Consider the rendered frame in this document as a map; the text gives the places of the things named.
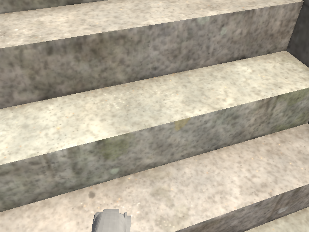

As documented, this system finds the robot left thigh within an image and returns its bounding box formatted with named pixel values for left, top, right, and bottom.
left=92, top=209, right=131, bottom=232

